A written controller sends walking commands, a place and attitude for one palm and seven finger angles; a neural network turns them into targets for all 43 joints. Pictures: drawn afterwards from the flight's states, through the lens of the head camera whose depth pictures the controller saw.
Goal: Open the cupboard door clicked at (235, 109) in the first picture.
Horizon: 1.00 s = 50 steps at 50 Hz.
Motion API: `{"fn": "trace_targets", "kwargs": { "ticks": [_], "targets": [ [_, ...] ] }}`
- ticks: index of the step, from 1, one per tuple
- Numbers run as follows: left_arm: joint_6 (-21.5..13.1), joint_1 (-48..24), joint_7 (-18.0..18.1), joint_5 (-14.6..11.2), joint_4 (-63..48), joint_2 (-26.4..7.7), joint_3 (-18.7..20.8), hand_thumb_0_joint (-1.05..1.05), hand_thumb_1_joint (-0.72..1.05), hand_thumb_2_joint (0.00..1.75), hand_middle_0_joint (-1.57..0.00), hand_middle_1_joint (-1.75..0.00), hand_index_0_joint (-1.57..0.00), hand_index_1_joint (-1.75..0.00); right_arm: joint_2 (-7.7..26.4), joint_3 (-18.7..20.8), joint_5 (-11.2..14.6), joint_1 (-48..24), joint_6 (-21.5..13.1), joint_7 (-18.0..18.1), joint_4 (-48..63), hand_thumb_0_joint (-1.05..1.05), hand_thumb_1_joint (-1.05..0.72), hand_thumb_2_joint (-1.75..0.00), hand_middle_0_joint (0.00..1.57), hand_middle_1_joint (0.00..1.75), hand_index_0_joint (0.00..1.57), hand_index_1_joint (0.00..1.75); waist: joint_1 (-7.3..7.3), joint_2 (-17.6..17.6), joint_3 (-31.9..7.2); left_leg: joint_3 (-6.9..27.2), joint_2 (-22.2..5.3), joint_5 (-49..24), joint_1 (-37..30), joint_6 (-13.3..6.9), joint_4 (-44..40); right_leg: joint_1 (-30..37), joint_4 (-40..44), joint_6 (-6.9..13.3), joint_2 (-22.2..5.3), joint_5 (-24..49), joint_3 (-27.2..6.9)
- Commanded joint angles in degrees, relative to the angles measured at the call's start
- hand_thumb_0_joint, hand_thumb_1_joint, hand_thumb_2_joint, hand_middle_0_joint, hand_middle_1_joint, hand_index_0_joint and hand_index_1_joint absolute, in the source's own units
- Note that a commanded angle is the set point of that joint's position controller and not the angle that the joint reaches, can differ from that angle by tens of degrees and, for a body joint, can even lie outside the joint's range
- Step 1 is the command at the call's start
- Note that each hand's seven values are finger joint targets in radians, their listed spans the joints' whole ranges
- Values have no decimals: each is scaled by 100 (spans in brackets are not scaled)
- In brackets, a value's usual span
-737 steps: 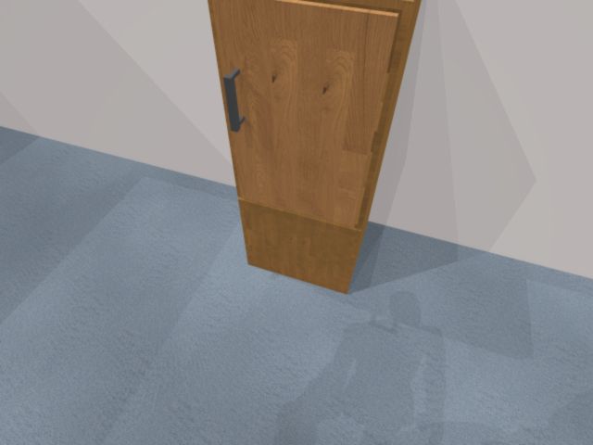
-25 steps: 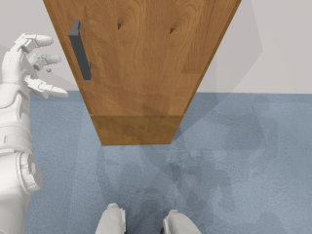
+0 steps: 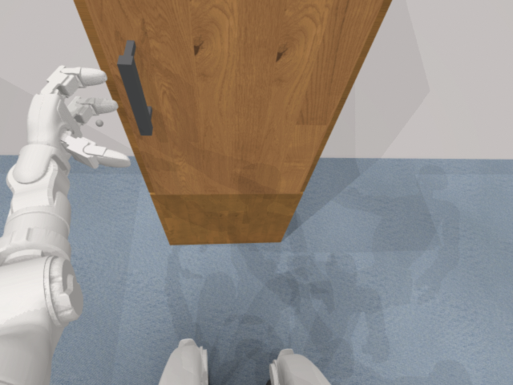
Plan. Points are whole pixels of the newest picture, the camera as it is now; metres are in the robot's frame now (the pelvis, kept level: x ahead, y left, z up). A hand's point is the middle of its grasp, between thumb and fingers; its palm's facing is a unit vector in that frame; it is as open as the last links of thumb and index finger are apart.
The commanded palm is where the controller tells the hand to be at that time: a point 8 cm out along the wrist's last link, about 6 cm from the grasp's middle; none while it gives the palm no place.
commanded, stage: slide the fingers in behind the handle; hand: left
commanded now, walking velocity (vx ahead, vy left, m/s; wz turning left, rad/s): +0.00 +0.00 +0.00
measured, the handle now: (139, 91) +0.55 +0.16 +0.10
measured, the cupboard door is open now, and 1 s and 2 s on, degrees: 0 0 0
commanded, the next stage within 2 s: close the thumb around the handle in 1.30 s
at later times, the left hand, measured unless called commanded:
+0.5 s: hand (130, 122) +0.49 +0.17 +0.09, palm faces -0.01 -1.00 -0.01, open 14.0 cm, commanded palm +0.47 +0.21 +0.09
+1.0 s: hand (150, 123) +0.49 +0.14 +0.09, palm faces +0.00 -1.00 -0.01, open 14.0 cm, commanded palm +0.47 +0.19 +0.09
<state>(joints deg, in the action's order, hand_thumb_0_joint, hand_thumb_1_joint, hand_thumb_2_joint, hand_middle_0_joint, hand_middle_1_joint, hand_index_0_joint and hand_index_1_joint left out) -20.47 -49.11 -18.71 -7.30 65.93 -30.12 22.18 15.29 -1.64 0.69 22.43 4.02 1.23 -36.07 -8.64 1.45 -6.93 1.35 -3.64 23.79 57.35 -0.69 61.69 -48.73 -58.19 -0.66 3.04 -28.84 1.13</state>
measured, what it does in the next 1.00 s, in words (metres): stands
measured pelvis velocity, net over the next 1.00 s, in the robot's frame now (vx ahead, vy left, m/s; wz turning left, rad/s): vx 0.00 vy -0.02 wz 0.01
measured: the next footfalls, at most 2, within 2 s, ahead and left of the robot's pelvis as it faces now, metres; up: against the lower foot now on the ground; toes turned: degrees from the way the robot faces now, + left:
none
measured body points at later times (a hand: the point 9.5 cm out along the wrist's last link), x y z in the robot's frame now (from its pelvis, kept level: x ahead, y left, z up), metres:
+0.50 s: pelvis +0.00 -0.01 +0.00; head +0.10 +0.01 +0.44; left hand +0.48 +0.22 +0.09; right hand +0.02 -0.27 -0.11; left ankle +0.05 +0.11 -0.66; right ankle -0.01 -0.14 -0.66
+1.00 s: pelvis +0.00 -0.02 +0.00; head +0.10 -0.01 +0.44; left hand +0.48 +0.20 +0.09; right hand +0.03 -0.29 -0.12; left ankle +0.05 +0.11 -0.66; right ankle -0.01 -0.14 -0.66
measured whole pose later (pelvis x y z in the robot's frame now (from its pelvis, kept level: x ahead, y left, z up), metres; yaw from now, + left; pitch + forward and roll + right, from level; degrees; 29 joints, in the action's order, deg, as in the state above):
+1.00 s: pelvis +0.00 -0.02 +0.00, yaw +1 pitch +19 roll -2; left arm -23.0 -48.3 -9.8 -6.0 64.4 -21.9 17.6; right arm 14.8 -0.4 0.2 21.9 3.6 -0.3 -36.4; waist -8.0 2.1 -7.5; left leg 1.5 -3.6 23.5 55.8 0.9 60.6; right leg -48.4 -59.6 0.9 3.0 -29.9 1.3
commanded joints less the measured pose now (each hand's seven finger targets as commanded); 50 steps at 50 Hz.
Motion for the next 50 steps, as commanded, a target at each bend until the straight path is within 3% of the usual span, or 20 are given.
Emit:
{"fn": "trace_targets", "kwargs": {
  "ticks": [1,3,4,6,8,10,11,13,14,16,19,22,25,28,30,34,37,40,45,50],
  "targets": [
    [-418,-2646,118,-49,-1347,-1403,146,0,-50,30,-30,-120,-30,-120,1037,389,-16,724,-147,64,369,0,-90,-90,20,30,20,30,-43,715,-2421,243,140,-1488,-2936,-98,-651,-190,822,191,116,1405,103],
    [-520,-2698,157,-84,-1558,-1201,55,0,-50,30,-30,-120,-30,-120,1003,399,-37,730,-180,48,373,0,-90,-90,20,30,20,30,-50,818,-2567,271,148,-1682,-3118,-96,-610,-206,764,217,134,1513,123],
    [-547,-2619,180,-55,-1527,-1295,130,0,-50,30,-30,-120,-30,-120,1018,412,-27,715,-180,41,354,0,-90,-90,20,30,20,30,19,889,-2673,276,130,-1725,-3188,-68,-624,-212,757,216,127,1526,120],
    [-458,-2613,208,-48,-1257,-1094,-41,0,-50,30,-30,-120,-30,-120,1014,395,-14,719,-168,28,323,0,-90,-90,20,30,20,30,-101,581,-2329,276,130,-1448,-2937,-92,-658,-258,817,184,128,1369,129],
    [-408,-2695,263,-42,-1171,-1075,-49,0,-50,30,-30,-120,-30,-120,1013,382,-21,737,-179,30,330,0,-90,-90,20,30,20,30,-114,624,-2202,243,165,-1340,-2813,-117,-657,-231,846,194,122,1329,110],
    [-373,-2687,317,-8,-1126,-1211,62,0,-50,30,-30,-120,-30,-120,1030,388,-25,726,-178,35,329,0,-90,-90,20,30,20,30,-110,482,-2278,219,161,-1298,-2722,-129,-642,-162,852,171,110,1341,81],
    [-387,-2642,332,16,-1191,-1275,97,0,-50,30,-30,-120,-30,-120,1025,389,-23,723,-178,39,357,0,-90,-90,20,30,20,30,-54,521,-2362,200,167,-1340,-2689,-122,-636,-81,824,176,102,1400,69],
    [-496,-2848,369,3,-1416,-1034,-54,0,-50,30,-30,-120,-30,-120,965,387,-47,719,-210,17,349,0,-90,-90,20,30,20,30,-86,754,-2502,203,189,-1506,-2857,-124,-565,-133,768,193,108,1517,64],
    [-531,-2794,399,34,-1435,-1197,70,0,-50,30,-30,-120,-30,-120,982,403,-43,728,-201,17,319,0,-90,-90,20,30,20,30,-34,782,-2637,227,152,-1615,-2973,-95,-569,-142,732,195,107,1573,78],
    [-516,-2726,406,10,-1373,-803,-197,0,-50,30,-30,-120,-30,-120,941,403,-41,711,-203,-17,332,0,-90,-90,20,30,20,30,-100,712,-2529,209,170,-1608,-2959,-100,-568,-173,770,181,115,1586,90],
    [-477,-2608,462,25,-1273,-964,-50,0,-50,30,-30,-120,-30,-120,978,409,-38,715,-186,-13,340,0,-90,-90,20,30,20,30,-57,560,-2506,172,185,-1518,-2784,-121,-579,-44,782,169,105,1613,59],
    [-461,-2568,520,53,-1375,-691,-243,0,-50,30,-30,-120,-30,-120,929,419,-36,712,-173,-36,362,0,-90,-90,20,30,20,30,-43,637,-2492,173,193,-1590,-2851,-101,-592,-58,765,180,101,1669,83],
    [-492,-2793,655,49,-1322,-527,-324,0,-50,30,-30,-120,-30,-120,929,439,-58,733,-189,-53,306,0,-90,-90,20,30,20,30,-144,512,-2376,222,181,-1489,-2865,-106,-577,-219,783,168,105,1550,87],
    [-599,-2859,782,67,-1606,-498,-309,0,-50,30,-30,-120,-30,-120,900,441,-89,741,-215,-74,317,0,-90,-90,20,30,20,30,-64,651,-2626,191,216,-1671,-2940,-107,-548,-35,727,190,96,1744,66],
    [-580,-2651,860,110,-1392,-599,-195,0,-50,30,-30,-120,-30,-120,906,446,-84,739,-192,-84,295,0,-90,-90,20,30,20,30,-61,412,-2566,160,214,-1665,-2814,-114,-547,58,749,159,91,1831,47],
    [-602,-2494,924,168,-1427,-689,-118,0,-50,30,-30,-120,-30,-120,887,429,-75,706,-160,-103,375,0,-90,-90,20,30,20,30,29,387,-2607,74,254,-1658,-2625,-126,-553,314,733,149,78,2012,-6],
    [-587,-2489,930,147,-1424,-498,-241,0,-50,30,-30,-120,-30,-120,859,437,-68,686,-152,-114,400,0,-90,-90,20,30,20,30,-20,274,-2499,41,273,-1571,-2539,-141,-563,385,788,130,79,2036,-28],
    [-608,-2464,918,122,-1366,-571,-193,0,-50,30,-30,-120,-30,-120,869,440,-53,671,-145,-96,405,0,-90,-90,20,30,20,30,-40,152,-2428,16,276,-1469,-2391,-152,-554,442,810,114,75,2041,-71],
    [-648,-2478,882,76,-1428,-315,-369,0,-50,30,-30,-120,-30,-120,828,444,-52,648,-169,-110,378,0,-90,-90,20,30,20,30,-40,327,-2460,15,290,-1502,-2496,-141,-542,398,811,121,68,2078,-74],
    [-631,-2670,908,90,-1345,-438,-325,0,-50,30,-30,-120,-30,-120,867,445,-54,657,-167,-83,315,0,-90,-90,20,30,20,30,-95,291,-2362,45,280,-1422,-2472,-147,-542,291,830,118,51,1965,-86]
  ]
}}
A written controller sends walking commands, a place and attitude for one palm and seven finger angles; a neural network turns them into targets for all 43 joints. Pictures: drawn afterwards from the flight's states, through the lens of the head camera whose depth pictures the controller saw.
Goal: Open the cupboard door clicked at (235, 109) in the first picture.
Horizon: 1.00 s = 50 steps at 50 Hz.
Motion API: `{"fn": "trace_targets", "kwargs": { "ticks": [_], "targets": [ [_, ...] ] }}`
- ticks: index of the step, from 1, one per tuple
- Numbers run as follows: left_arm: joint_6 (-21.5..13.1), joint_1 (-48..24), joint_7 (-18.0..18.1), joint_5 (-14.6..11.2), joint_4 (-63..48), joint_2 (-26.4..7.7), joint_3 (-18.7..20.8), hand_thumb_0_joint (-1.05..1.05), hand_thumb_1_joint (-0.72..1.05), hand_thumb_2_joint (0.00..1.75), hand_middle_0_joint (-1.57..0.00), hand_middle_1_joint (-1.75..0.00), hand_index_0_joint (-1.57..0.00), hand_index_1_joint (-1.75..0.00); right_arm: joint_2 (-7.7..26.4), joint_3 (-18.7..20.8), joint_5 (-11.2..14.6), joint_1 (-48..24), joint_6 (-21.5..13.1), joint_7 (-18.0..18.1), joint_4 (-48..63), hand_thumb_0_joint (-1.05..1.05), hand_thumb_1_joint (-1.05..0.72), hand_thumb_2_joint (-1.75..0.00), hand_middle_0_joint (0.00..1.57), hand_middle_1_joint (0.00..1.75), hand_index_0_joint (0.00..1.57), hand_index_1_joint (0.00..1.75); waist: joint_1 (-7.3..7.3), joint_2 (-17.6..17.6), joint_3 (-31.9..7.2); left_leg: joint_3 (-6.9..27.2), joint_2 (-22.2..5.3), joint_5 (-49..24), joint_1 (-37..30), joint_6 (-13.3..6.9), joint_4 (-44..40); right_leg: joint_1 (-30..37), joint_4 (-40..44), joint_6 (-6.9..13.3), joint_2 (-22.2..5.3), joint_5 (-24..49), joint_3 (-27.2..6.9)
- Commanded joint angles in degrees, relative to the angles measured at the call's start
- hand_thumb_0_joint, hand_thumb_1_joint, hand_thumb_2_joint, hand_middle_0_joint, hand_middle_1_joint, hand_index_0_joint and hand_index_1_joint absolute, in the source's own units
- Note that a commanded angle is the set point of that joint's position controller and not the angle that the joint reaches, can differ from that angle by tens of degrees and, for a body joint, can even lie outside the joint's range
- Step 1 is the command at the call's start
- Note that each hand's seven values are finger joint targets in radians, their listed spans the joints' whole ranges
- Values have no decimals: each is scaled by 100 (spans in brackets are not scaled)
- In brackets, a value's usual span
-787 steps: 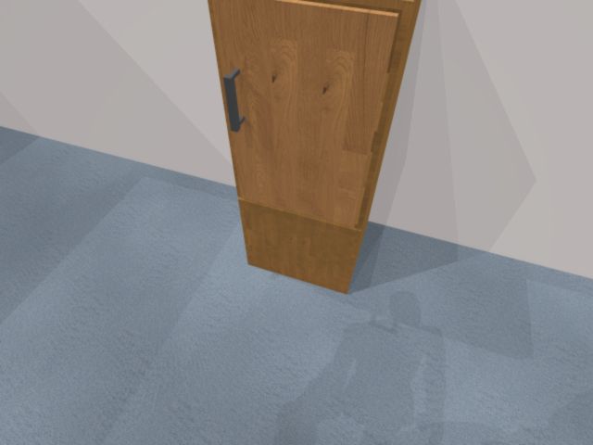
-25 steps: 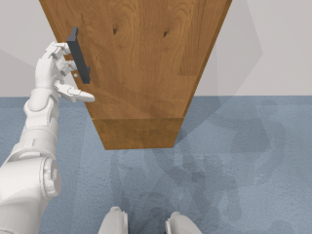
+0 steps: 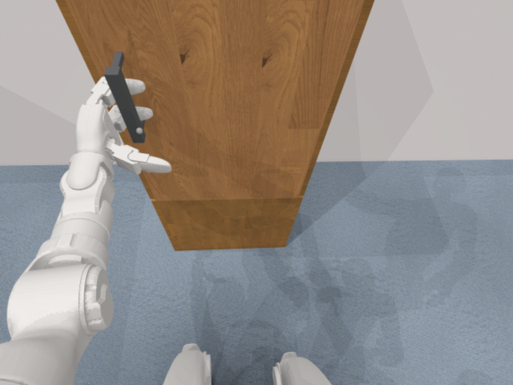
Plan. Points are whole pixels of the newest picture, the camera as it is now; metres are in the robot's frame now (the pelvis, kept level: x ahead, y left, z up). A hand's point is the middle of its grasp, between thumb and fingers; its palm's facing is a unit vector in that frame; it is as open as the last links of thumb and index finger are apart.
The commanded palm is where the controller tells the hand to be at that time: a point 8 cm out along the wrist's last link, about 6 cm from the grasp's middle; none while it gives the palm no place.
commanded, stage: slide the fingers in behind the handle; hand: left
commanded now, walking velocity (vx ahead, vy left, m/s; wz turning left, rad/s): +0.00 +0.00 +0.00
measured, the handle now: (129, 100) +0.55 +0.18 +0.10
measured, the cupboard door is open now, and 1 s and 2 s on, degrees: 0 0 38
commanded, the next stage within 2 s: close the thumb around the handle in 0.30 s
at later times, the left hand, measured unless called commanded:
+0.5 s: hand (134, 131) +0.49 +0.17 +0.09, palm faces -0.01 -1.00 +0.00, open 13.8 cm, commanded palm +0.47 +0.21 +0.09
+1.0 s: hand (135, 131) +0.49 +0.16 +0.08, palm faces -0.04 -1.00 +0.00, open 6.2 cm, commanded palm +0.47 +0.21 +0.09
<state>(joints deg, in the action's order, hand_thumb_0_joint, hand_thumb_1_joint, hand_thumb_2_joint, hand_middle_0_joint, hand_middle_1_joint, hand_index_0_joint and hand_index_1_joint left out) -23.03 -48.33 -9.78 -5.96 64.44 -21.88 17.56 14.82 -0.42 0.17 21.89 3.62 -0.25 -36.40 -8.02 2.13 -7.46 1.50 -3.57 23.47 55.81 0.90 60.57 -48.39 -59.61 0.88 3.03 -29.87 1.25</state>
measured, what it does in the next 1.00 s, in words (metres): stands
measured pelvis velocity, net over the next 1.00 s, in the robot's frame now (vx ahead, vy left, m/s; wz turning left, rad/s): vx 0.00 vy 0.02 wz -0.01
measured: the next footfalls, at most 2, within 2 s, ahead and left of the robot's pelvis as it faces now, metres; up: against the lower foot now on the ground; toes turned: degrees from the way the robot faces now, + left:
none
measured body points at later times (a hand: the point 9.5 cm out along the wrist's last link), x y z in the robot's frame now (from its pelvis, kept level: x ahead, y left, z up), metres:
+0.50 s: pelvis +0.00 +0.01 +0.00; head +0.10 +0.02 +0.44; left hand +0.48 +0.22 +0.09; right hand +0.02 -0.26 -0.11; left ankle +0.05 +0.13 -0.66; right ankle -0.01 -0.11 -0.66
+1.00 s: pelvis +0.00 +0.02 +0.00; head +0.10 +0.04 +0.44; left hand +0.49 +0.22 +0.08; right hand +0.01 -0.25 -0.11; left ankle +0.05 +0.13 -0.66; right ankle -0.01 -0.11 -0.66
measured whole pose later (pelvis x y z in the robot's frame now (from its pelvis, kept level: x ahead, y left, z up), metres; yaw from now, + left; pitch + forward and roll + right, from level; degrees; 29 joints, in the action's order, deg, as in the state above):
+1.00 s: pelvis +0.00 +0.02 +0.00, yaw +0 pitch +19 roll -3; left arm -23.0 -49.3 -10.6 -5.7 64.7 -21.7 17.0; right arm 14.6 -0.7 -0.2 22.3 3.8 -0.3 -37.0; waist -8.4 2.1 -7.5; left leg 1.2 -3.2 24.0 57.1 -0.3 61.7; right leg -49.0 -59.2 -0.4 2.7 -29.6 0.9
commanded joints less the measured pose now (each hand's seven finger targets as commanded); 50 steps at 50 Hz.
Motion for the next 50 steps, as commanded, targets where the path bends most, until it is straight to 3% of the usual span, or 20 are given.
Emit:
{"fn": "trace_targets", "kwargs": {
  "ticks": [1,5,8,12,17,20,23,25,26,27,31,34,36,38,41,42,44,45,48,50],
  "targets": [
    [-388,-2741,9,-45,-1294,-1193,95,0,-50,30,-30,-120,-30,-120,898,327,3,705,-136,57,367,0,-90,-90,20,30,20,30,-127,305,-2447,17,280,-1424,-2378,-303,-438,294,958,-34,52,2084,-96],
    [-352,-2735,28,-16,-1023,-1493,280,0,-50,30,-30,-120,-30,-120,938,298,9,702,-129,88,351,0,-90,-90,20,30,20,30,-179,59,-2230,11,274,-1227,-2079,-327,-429,330,991,-54,54,1960,-124],
    [-406,-2861,2,-20,-1213,-1533,314,0,-50,30,-30,-120,-30,-120,929,307,-7,724,-152,90,365,0,-90,-90,20,30,20,30,-137,303,-2481,25,283,-1403,-2260,-321,-380,345,919,-20,59,2079,-123],
    [-424,-2570,-88,-77,-1364,-1207,127,0,-50,30,-30,-120,-30,-120,904,335,-3,700,-148,52,380,0,-90,-90,20,30,20,30,-74,452,-2729,41,255,-1767,-2657,-273,-394,296,886,-7,76,2289,-42],
    [-254,-2475,-97,-111,-1146,-1184,125,0,-50,30,-30,-120,-30,-120,941,338,9,722,-80,43,373,0,-90,-90,20,30,20,30,-141,114,-2254,36,254,-1519,-2368,-299,-469,264,987,-32,89,2147,-23],
    [-301,-2619,-35,-97,-1188,-1299,205,0,-50,30,-30,-120,-30,-120,937,322,4,708,-86,61,362,0,-90,-90,20,30,20,30,-130,206,-2233,48,262,-1450,-2338,-296,-461,221,977,-20,81,2045,-47],
    [-452,-2911,0,-73,-1424,-1016,-35,0,-33,37,-31,-122,-31,-122,899,326,-23,724,-138,51,354,0,-90,-90,20,30,20,30,-192,455,-2397,124,248,-1588,-2671,-275,-448,6,913,15,91,1959,10],
    [-463,-2796,24,-53,-1294,-1271,176,0,-22,42,-32,-123,-32,-123,943,340,-28,735,-136,61,294,0,-90,-90,20,30,20,30,-146,385,-2494,140,220,-1579,-2679,-256,-443,20,901,10,88,1917,13],
    [-459,-2748,17,-54,-1328,-1191,123,0,-16,44,-32,-124,-32,-124,930,338,-22,724,-139,51,320,0,-90,-90,20,30,20,30,-129,490,-2523,123,231,-1643,-2727,-254,-454,25,909,14,88,1972,11],
    [-407,-2628,4,-47,-1164,-1106,74,0,-11,47,-33,-124,-33,-124,925,332,-22,717,-134,45,315,0,-90,-90,20,30,20,30,-146,318,-2437,114,235,-1595,-2630,-262,-447,47,922,5,91,1967,22],
    [-321,-2732,6,-11,-1052,-1429,269,0,12,56,-34,-127,-34,-127,967,307,-15,725,-107,69,351,0,-90,-90,20,30,20,30,-150,270,-2323,97,235,-1415,-2371,-281,-462,82,924,-9,80,1849,-5],
    [-427,-2895,1,-14,-1306,-1280,153,0,28,64,-36,-128,-36,-128,941,306,-29,709,-127,65,357,0,-90,-90,20,30,20,30,-128,570,-2571,163,212,-1589,-2740,-239,-450,-93,863,27,88,1816,40],
    [-432,-2828,-3,-65,-1283,-1169,112,0,40,68,-36,-130,-36,-130,944,327,-36,716,-133,59,344,0,-90,-90,20,30,20,30,-169,414,-2553,167,201,-1575,-2753,-243,-446,-90,891,14,104,1800,61],
    [-408,-2785,-8,-77,-1142,-1305,225,0,51,73,-37,-131,-37,-131,973,317,-42,757,-133,65,326,0,-90,-90,20,30,20,30,-168,349,-2456,161,217,-1516,-2602,-261,-435,-44,889,24,107,1786,47],
    [-368,-2722,-28,-28,-1199,-1258,157,0,68,80,-38,-133,-38,-133,958,322,-30,740,-115,55,347,0,-90,-90,20,30,20,30,-117,506,-2510,155,212,-1610,-2674,-240,-457,-58,868,30,100,1852,69],
    [-335,-2682,-38,-33,-1145,-1168,95,0,73,83,-39,-133,-39,-133,953,325,-29,742,-109,53,340,0,-90,-90,20,30,20,30,-166,395,-2453,151,206,-1575,-2660,-250,-449,-84,899,20,108,1833,67],
    [-392,-2886,-16,-30,-1318,-1282,159,0,84,88,-40,-134,-40,-134,974,334,-35,752,-110,60,325,0,-90,-90,20,30,20,30,-150,526,-2560,200,187,-1635,-2800,-229,-456,-158,862,30,106,1807,75],
    [-366,-2797,-21,-64,-1251,-996,-29,0,90,90,-40,-135,-40,-135,934,324,-37,731,-115,42,334,0,-90,-90,20,30,20,30,-178,489,-2466,203,200,-1591,-2813,-230,-482,-170,900,33,121,1754,105],
    [-344,-2824,20,-66,-1145,-1192,137,0,90,90,-40,-135,-40,-135,975,319,-48,784,-112,57,308,0,-90,-90,20,30,20,30,-189,376,-2330,219,204,-1523,-2654,-246,-474,-165,887,42,116,1706,103],
    [-342,-2898,107,-59,-1220,-1333,279,0,90,90,-40,-135,-40,-135,969,329,-44,748,-105,71,307,0,-90,-90,20,30,20,30,-142,459,-2446,205,197,-1511,-2695,-232,-482,-151,895,26,100,1686,81]
  ]
}}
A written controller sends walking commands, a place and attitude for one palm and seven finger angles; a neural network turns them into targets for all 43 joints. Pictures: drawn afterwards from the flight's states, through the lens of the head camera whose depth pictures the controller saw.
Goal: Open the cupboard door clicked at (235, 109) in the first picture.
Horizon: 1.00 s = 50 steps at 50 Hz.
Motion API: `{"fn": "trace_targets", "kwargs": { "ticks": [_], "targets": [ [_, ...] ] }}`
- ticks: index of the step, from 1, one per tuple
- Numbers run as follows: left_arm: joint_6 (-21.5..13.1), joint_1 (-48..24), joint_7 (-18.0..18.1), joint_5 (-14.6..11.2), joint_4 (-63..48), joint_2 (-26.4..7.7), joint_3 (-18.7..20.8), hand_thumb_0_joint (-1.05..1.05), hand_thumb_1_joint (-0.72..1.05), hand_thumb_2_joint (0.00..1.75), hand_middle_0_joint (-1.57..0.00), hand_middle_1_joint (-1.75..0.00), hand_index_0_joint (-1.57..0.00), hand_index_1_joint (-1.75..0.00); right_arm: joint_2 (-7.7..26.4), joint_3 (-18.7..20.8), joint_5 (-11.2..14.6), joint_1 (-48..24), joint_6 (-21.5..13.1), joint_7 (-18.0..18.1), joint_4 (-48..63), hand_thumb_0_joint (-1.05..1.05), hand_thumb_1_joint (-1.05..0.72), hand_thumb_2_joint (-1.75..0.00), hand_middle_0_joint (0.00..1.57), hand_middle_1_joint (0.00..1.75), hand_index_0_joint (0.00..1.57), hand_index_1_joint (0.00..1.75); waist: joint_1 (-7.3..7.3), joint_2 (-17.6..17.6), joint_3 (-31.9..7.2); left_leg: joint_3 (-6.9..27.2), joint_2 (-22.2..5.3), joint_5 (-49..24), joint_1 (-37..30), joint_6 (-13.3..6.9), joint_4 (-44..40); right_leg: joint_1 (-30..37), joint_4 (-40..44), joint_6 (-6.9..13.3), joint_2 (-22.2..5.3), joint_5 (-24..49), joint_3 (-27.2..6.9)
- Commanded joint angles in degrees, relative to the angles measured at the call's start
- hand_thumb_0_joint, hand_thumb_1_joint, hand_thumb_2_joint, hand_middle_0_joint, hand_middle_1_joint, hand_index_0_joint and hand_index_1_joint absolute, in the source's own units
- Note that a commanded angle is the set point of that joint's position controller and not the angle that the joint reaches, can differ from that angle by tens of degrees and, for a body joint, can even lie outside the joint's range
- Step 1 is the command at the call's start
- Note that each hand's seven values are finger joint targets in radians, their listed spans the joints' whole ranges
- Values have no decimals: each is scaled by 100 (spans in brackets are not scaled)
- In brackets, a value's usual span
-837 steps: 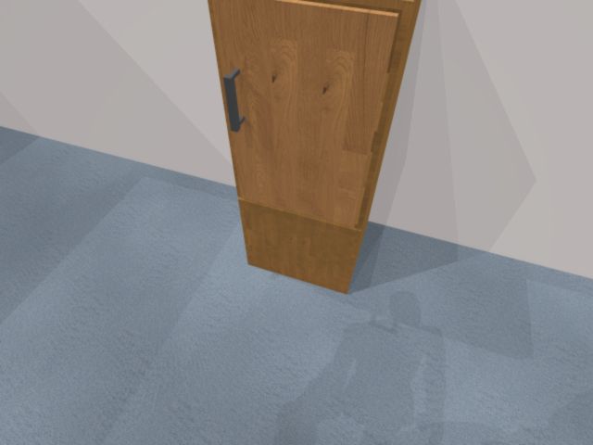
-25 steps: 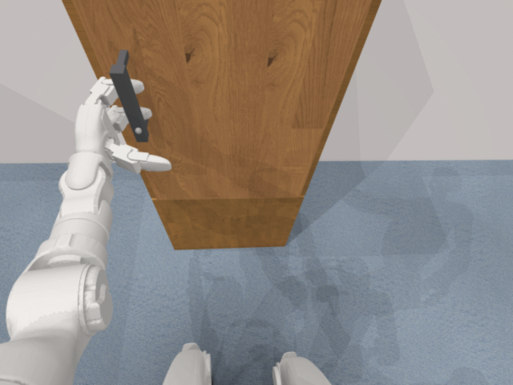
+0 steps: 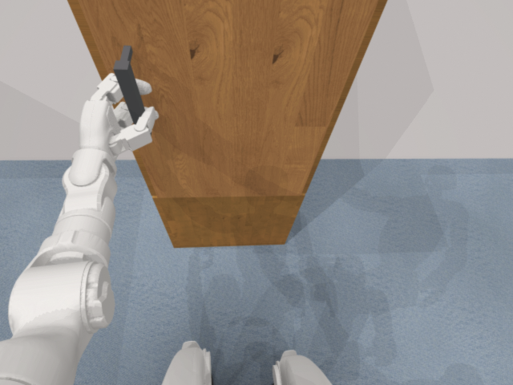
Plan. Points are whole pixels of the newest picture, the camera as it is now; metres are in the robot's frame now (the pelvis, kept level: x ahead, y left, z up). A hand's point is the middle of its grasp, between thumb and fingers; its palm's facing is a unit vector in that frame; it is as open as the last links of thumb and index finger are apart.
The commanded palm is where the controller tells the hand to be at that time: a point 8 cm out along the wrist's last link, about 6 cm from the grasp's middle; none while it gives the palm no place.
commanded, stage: close the thumb around the handle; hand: left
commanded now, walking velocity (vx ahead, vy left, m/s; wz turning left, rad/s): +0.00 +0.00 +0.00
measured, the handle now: (136, 96) +0.54 +0.16 +0.10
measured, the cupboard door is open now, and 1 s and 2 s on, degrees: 0 38 39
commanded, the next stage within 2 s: pull the door open along its arc in 0.10 s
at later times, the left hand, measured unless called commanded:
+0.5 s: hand (152, 145) +0.46 +0.13 +0.08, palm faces +0.00 -1.00 -0.01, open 5.6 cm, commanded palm +0.40 +0.18 +0.09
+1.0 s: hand (217, 246) +0.29 +0.04 +0.09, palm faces +0.33 -0.95 +0.02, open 6.2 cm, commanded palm +0.23 +0.12 +0.09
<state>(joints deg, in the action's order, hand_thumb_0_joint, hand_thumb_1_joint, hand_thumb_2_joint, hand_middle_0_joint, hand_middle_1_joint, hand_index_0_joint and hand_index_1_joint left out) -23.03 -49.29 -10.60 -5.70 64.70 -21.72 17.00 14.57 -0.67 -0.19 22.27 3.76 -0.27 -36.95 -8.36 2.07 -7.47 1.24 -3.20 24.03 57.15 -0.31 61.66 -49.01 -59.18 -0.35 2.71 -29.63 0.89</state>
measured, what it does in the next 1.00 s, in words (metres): shifts its weight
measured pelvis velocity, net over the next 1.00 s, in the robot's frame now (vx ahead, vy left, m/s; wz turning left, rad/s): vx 0.03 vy -0.04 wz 0.04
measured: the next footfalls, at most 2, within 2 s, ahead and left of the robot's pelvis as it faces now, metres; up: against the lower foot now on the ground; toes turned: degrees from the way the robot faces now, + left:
none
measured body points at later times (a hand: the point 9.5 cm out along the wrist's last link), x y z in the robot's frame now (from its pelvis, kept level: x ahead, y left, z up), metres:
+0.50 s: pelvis +0.01 -0.01 +0.01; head +0.09 -0.01 +0.45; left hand +0.45 +0.19 +0.09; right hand +0.03 -0.27 -0.11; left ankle +0.05 +0.11 -0.66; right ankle -0.01 -0.13 -0.66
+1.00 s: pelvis +0.03 -0.04 +0.03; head +0.04 -0.06 +0.48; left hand +0.27 +0.09 +0.09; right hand +0.24 -0.24 -0.05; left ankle +0.05 +0.11 -0.66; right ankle -0.01 -0.13 -0.66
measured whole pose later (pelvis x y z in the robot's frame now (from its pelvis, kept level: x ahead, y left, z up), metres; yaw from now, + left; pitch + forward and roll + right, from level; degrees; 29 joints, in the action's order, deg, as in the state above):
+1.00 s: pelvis +0.03 -0.04 +0.03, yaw +2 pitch +9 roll +1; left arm -11.4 14.9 25.9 3.0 0.5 4.8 -12.9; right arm 9.0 -1.6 -3.0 9.5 4.7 -1.0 -26.8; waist -0.6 1.3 -9.2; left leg 1.0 -2.5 24.0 36.7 2.8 52.2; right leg -30.5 -53.8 2.7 2.0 -31.8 0.9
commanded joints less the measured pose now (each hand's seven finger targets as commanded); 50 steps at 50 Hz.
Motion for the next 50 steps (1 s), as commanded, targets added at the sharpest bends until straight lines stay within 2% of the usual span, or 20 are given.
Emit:
{"fn": "trace_targets", "kwargs": {
  "ticks": [1,4,7,9,10,11,14,21,26,28,29,30,32,33,36,40,43,46,48,50],
  "targets": [
    [-339,-2747,237,-62,-1228,-1356,367,0,90,90,-40,-135,-40,-135,984,341,-11,728,-124,67,388,0,-90,-90,20,30,20,30,-75,419,-2450,222,172,-1631,-2801,-112,-601,-21,837,150,132,1724,125],
    [-403,-2750,337,39,-1306,-1591,510,0,90,90,-40,-135,-40,-135,987,329,-21,702,-122,64,422,0,-90,-90,20,30,20,30,-59,392,-2492,191,174,-1644,-2703,-124,-573,48,800,134,123,1798,90],
    [-475,-2675,364,81,-1481,-1390,353,0,90,90,-40,-135,-40,-135,948,337,-34,663,-116,33,468,0,-90,-90,20,30,20,30,-6,577,-2615,202,171,-1727,-2927,-85,-601,67,788,160,131,1810,122],
    [-487,-2642,386,57,-1427,-1427,408,0,90,90,-40,-135,-40,-135,965,335,-24,674,-105,39,474,0,-90,-90,20,30,20,30,-33,402,-2622,192,167,-1748,-2878,-100,-589,106,797,145,138,1877,105],
    [-463,-2650,381,17,-1392,-1317,341,0,90,90,-40,-135,-40,-135,954,336,-34,645,-111,33,481,0,-90,-90,20,30,20,30,-69,348,-2558,162,186,-1616,-2786,-114,-595,166,847,123,140,1834,86],
    [-486,-2852,361,-20,-1565,-830,-59,0,90,90,-40,-135,-40,-135,887,330,-12,610,-131,17,497,0,-90,-90,20,30,20,30,-158,386,-2517,162,187,-1584,-2838,-110,-615,102,861,122,145,1830,108],
    [-539,-2414,385,-9,-1697,-1022,151,0,90,90,-40,-135,-40,-135,939,374,-25,642,-144,1,502,0,-90,-90,20,30,20,30,18,438,-2793,155,189,-1807,-3005,-98,-613,223,810,153,139,2007,108],
    [-456,-822,237,-239,-2588,-636,-51,0,90,90,-40,-135,-40,-135,866,400,82,386,-79,-41,795,0,-90,-90,20,30,20,30,306,233,-2704,-19,251,-1990,-3023,-124,-802,871,954,146,156,2528,88],
    [-258,1159,189,-531,-3741,-223,-210,0,90,90,-40,-135,-40,-135,780,414,166,83,-129,-76,1136,0,-90,-90,20,30,20,30,594,-150,-2421,-205,316,-2115,-2882,-165,-1021,1583,1114,101,122,3160,66],
    [-197,1834,184,-600,-4289,49,-487,0,90,90,-40,-135,-40,-135,728,397,194,-65,-184,-79,1270,0,-90,-90,20,30,20,30,618,-146,-2159,-246,336,-2128,-2889,-190,-1084,1728,1162,101,102,3278,58],
    [-171,2046,519,-806,-4764,253,-273,0,90,90,-40,-135,-40,-135,610,390,183,-188,-238,-86,1294,0,-90,-90,20,30,20,30,849,-99,-2231,-285,319,-2219,-2916,-143,-1146,1833,1168,78,82,3326,95],
    [-87,2650,840,-810,-4993,463,-326,0,90,90,-40,-135,-40,-135,555,377,156,-282,-299,-109,1350,0,-90,-90,20,30,20,30,959,-93,-2085,-302,326,-2222,-2887,-113,-1194,1915,1158,80,82,3298,134],
    [6,3147,1361,-630,-5513,772,-596,0,90,90,-40,-135,-40,-135,525,368,103,-402,-363,-153,1386,0,-90,-90,20,30,20,30,870,-318,-1810,-297,326,-2156,-2875,-111,-1231,1886,1200,48,59,3278,167],
    [14,3520,1716,-580,-5828,702,-387,0,90,90,-40,-135,-40,-135,492,362,69,-480,-401,-159,1434,0,-90,-90,20,30,20,30,1042,-381,-1763,-286,329,-2207,-2807,-96,-1242,2027,1170,70,53,3270,176],
    [56,4616,2508,-154,-6722,1222,-859,0,90,90,-40,-135,-40,-135,367,329,-61,-785,-420,-248,1572,0,-90,-90,20,30,20,30,1102,-236,-1766,-317,335,-2318,-2918,-51,-1253,2113,1082,80,-29,3378,173],
    [268,5913,3342,242,-7510,1499,-1093,0,90,90,-40,-135,-40,-135,237,288,-163,-1073,-291,-233,1773,0,-90,-90,20,30,20,30,1180,-449,-1514,-333,362,-2134,-2814,-32,-1262,2379,1170,70,-114,3522,57],
    [522,6141,3831,514,-7723,1790,-1443,0,90,90,-40,-135,-40,-135,142,215,-210,-1183,-160,-132,1769,0,-90,-90,20,30,20,30,1068,-663,-1153,-272,380,-1919,-2763,-11,-1265,2397,1342,52,-150,3435,-55],
    [736,6155,4156,876,-7832,2150,-1852,0,90,90,-40,-135,-40,-135,22,146,-277,-1376,-99,-44,1752,0,-90,-90,20,30,20,30,1012,-540,-1094,-246,414,-1815,-2794,6,-1217,2333,1404,36,-203,3487,-130],
    [804,6267,4146,1032,-7815,2303,-2095,0,90,90,-40,-135,-40,-135,-12,134,-291,-1383,-97,9,1730,0,-90,-90,20,30,20,30,921,-685,-946,-212,420,-1776,-2797,2,-1201,2350,1512,14,-253,3616,-206],
    [837,6524,4054,1015,-7869,2477,-2287,0,90,90,-40,-135,-40,-135,-21,132,-299,-1452,-106,15,1765,0,-90,-90,20,30,20,30,938,-572,-965,-210,423,-1742,-2855,7,-1223,2374,1540,-25,-311,3804,-192]
  ]
}}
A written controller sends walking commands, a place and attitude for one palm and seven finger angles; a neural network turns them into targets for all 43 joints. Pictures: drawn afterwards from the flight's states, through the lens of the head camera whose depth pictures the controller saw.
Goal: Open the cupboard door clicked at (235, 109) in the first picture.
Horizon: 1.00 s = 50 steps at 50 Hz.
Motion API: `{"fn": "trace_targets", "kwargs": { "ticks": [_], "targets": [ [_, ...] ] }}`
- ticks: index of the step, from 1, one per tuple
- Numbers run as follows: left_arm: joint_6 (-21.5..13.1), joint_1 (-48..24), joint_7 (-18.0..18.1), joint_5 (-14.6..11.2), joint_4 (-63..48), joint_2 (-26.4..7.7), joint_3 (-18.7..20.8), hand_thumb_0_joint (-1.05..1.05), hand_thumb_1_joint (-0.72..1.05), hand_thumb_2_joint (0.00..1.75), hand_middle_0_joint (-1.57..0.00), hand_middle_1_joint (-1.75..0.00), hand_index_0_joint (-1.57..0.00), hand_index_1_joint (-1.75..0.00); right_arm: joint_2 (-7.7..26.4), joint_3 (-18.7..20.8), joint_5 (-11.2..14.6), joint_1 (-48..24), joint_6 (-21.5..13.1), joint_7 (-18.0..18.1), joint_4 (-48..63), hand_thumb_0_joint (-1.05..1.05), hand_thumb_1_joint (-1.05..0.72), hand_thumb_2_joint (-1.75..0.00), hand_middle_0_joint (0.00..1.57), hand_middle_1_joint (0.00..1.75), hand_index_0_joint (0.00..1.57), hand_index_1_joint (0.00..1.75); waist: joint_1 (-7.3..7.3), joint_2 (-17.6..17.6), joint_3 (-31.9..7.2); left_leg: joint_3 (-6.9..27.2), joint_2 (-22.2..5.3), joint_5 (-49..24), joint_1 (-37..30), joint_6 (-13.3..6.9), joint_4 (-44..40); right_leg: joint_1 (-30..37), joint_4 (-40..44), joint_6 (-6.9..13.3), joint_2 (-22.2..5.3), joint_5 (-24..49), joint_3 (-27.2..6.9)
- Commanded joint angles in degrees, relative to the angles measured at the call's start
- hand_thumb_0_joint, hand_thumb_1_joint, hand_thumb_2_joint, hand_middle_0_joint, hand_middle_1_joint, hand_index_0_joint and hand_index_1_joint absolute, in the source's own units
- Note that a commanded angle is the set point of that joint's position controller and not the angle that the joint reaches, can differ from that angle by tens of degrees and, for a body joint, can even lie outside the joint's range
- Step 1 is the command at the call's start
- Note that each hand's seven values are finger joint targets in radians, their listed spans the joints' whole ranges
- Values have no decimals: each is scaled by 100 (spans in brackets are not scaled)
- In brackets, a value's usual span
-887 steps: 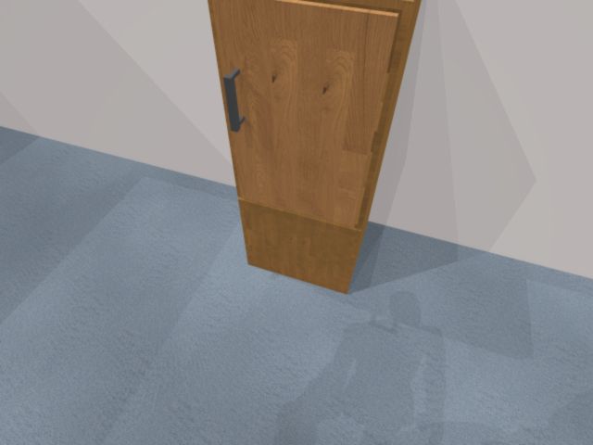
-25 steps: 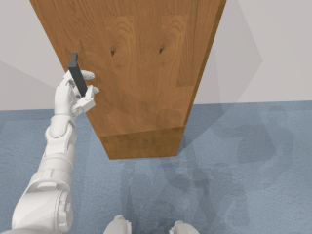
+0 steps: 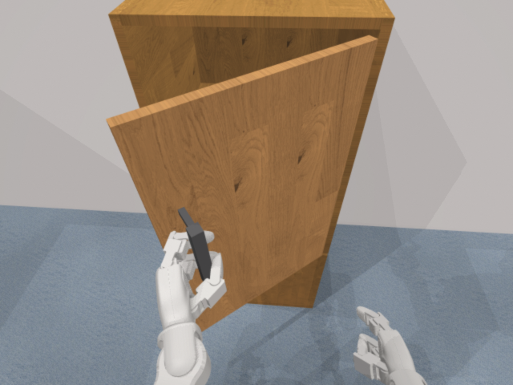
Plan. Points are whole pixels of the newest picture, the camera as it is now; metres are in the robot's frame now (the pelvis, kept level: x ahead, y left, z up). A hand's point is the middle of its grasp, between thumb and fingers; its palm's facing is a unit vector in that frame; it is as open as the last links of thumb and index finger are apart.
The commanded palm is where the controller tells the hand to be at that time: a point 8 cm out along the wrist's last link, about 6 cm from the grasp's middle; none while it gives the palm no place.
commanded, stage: pull the door open along its arc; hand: left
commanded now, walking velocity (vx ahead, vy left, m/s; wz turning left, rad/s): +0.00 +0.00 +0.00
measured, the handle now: (197, 248) +0.31 +0.11 +0.07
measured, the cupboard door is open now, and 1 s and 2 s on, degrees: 38 39 41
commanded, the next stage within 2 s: open thumb and fingers to let go in 0.14 s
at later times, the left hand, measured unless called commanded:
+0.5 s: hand (228, 288) +0.25 +0.06 +0.06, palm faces +0.34 -0.94 -0.01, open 7.3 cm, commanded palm +0.21 +0.11 +0.06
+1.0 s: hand (224, 285) +0.26 +0.06 +0.06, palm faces +0.26 -0.96 +0.00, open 14.6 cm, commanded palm +0.22 +0.11 +0.06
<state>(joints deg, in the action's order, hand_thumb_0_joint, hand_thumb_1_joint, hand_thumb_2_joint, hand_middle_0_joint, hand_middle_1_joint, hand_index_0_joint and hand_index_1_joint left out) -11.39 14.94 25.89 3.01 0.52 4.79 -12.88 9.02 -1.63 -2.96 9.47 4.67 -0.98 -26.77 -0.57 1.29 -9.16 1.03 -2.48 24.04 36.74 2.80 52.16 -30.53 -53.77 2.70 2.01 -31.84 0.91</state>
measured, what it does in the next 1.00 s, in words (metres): stands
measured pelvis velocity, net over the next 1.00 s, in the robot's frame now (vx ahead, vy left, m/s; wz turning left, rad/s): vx -0.03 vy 0.00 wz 0.03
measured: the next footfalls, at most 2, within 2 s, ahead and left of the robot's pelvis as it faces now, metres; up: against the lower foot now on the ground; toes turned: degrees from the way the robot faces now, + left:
none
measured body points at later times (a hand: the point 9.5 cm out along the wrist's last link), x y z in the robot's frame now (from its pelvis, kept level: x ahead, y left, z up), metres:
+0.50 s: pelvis -0.01 -0.03 -0.01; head +0.00 -0.06 +0.44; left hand +0.23 +0.10 +0.07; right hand +0.15 -0.25 -0.11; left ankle +0.02 +0.15 -0.69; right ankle -0.05 -0.09 -0.69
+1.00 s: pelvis -0.03 +0.00 -0.01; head -0.02 -0.01 +0.44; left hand +0.24 +0.11 +0.07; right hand +0.16 -0.21 -0.10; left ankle +0.02 +0.16 -0.69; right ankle -0.05 -0.09 -0.69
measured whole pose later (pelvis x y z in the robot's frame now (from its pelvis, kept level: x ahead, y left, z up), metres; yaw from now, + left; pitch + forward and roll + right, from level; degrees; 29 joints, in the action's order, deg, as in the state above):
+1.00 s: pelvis -0.03 +0.00 -0.01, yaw +2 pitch +8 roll +0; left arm -12.5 6.4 29.8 3.2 7.6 4.5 -16.6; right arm 10.6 -0.7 -3.3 11.1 1.9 -0.3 -30.8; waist -0.8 2.6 -7.6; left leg 3.2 -1.4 22.3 39.8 2.5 54.4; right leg -32.8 -55.9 2.5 1.3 -30.8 2.8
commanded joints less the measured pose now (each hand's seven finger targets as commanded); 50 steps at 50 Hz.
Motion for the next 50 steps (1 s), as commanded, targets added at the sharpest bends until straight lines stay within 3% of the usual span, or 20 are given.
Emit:
{"fn": "trace_targets", "kwargs": {
  "ticks": [1,4,8,11,12,13,15,18,21,24,28,32,34,44,48,50],
  "targets": [
    [-327,250,334,84,-1529,-77,592,0,90,90,-40,-135,-40,-135,529,227,-14,-201,-211,75,772,0,-90,-90,20,30,20,30,160,-501,-833,-189,350,-1741,-845,-298,-284,601,1020,-357,-269,4175,-201],
    [-322,536,152,11,-1752,210,161,0,90,90,-40,-135,-40,-135,537,212,4,-256,-278,26,855,0,-90,-90,20,30,20,30,92,-561,-768,-160,349,-1806,-895,-311,-275,699,1019,-418,-342,4682,-202],
    [-367,441,109,81,-1884,550,-358,0,90,90,-40,-135,-40,-135,559,201,8,-280,-477,-52,904,0,-90,-90,20,30,20,30,-38,-669,-617,-52,357,-1608,-825,-345,-176,541,1038,-463,-407,4625,-223],
    [-476,-108,193,89,-1772,401,-230,0,90,90,-40,-135,-40,-135,613,223,-20,-264,-577,-38,783,0,-90,-90,20,30,20,30,-89,-620,-665,9,364,-1364,-676,-339,-83,267,1000,-466,-446,4173,-292],
    [-535,-712,273,108,-1651,238,-91,0,90,90,-40,-135,-40,-135,634,219,-36,-271,-589,-3,685,0,-90,-90,20,30,20,30,-174,-659,-566,33,364,-1197,-566,-344,-20,66,1033,-477,-469,3857,-355],
    [-567,-842,304,112,-1597,240,-66,0,83,87,-40,-134,-40,-134,630,241,-51,-270,-616,28,649,0,-90,-90,20,30,20,30,-153,-767,-522,56,372,-1113,-519,-345,12,41,1108,-474,-481,3590,-425],
    [-640,-734,304,68,-1460,152,65,0,69,81,-38,-133,-38,-133,628,274,-59,-286,-659,58,614,0,-90,-90,20,30,20,30,-65,-801,-814,49,389,-1077,-454,-338,21,177,1119,-491,-540,3578,-539],
    [-645,-830,229,26,-1332,116,78,0,48,72,-37,-130,-37,-130,648,295,-37,-224,-650,85,575,0,-90,-90,20,30,20,30,-44,-1003,-909,57,404,-1110,-384,-354,-12,368,1166,-506,-591,3697,-635],
    [-652,-991,202,45,-1226,156,5,0,27,63,-35,-128,-35,-128,656,301,-18,-245,-636,99,542,0,-90,-90,20,30,20,30,-78,-888,-816,49,391,-1061,-426,-372,-28,228,1198,-492,-586,3476,-606],
    [-670,-1255,198,11,-1027,117,62,0,6,54,-34,-126,-34,-126,666,299,-28,-301,-642,131,503,0,-90,-90,20,30,20,30,-92,-1006,-665,79,380,-884,-338,-378,-32,100,1325,-503,-617,3035,-683],
    [-718,-1403,203,19,-951,46,150,0,-22,42,-32,-123,-32,-123,659,298,-28,-290,-604,133,474,0,-90,-90,20,30,20,30,-40,-803,-763,82,366,-898,-398,-385,-76,97,1300,-434,-570,2763,-633],
    [-711,-1538,260,24,-831,168,83,0,-50,30,-30,-120,-30,-120,636,277,-36,-313,-597,133,486,0,-90,-90,20,30,20,30,-63,-828,-788,70,356,-853,-456,-385,-97,-2,1269,-430,-532,2594,-538],
    [-673,-1550,279,24,-740,128,130,0,-50,30,-30,-120,-30,-120,630,274,-27,-342,-573,139,484,0,-90,-90,20,30,20,30,-48,-831,-731,61,345,-855,-459,-383,-128,-19,1270,-407,-511,2511,-489],
    [-515,-1902,512,105,-664,403,-63,0,-50,30,-22,-70,-22,-70,611,264,-23,-425,-580,100,538,0,-90,-90,20,30,20,30,-20,-579,-777,6,329,-876,-683,-390,-175,-275,1140,-267,-310,1946,-128],
    [-406,-2046,599,106,-552,437,-52,0,-50,30,-18,-50,-18,-50,618,254,-19,-455,-564,89,539,0,-90,-90,20,30,20,30,11,-648,-709,20,327,-828,-663,-385,-210,-311,1143,-204,-231,1600,-29],
    [-360,-2078,633,102,-599,556,-128,0,-50,30,-17,-40,-17,-40,602,240,-11,-511,-554,72,560,0,-90,-90,20,30,20,30,19,-476,-755,-6,324,-859,-724,-379,-211,-374,1097,-186,-211,1580,20]
  ]
}}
